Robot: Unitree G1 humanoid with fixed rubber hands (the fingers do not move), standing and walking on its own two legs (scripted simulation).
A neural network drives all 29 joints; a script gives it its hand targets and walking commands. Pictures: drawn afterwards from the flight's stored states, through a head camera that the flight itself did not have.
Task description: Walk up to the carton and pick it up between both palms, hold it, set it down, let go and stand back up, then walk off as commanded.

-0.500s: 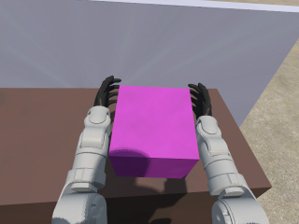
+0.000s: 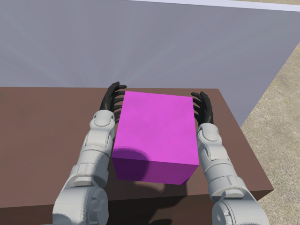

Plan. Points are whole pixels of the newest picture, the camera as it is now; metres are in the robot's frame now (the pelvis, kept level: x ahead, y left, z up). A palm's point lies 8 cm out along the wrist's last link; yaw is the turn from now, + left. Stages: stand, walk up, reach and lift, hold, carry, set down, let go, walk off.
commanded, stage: set down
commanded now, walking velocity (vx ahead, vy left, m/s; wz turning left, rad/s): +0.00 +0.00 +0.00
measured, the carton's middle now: (154, 138) +0.33 -0.03 +0.08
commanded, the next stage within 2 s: none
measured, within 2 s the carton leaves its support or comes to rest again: neither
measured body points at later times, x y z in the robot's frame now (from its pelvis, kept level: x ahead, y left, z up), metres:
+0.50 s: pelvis +0.01 +0.00 +0.00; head +0.02 +0.03 +0.45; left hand +0.43 +0.10 +0.09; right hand +0.38 -0.16 +0.08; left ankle -0.02 +0.09 -0.74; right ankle +0.02 -0.16 -0.74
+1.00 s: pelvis +0.02 +0.00 +0.00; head +0.05 +0.04 +0.45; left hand +0.45 +0.10 +0.05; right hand +0.38 -0.17 +0.05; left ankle -0.02 +0.09 -0.74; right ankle +0.02 -0.16 -0.74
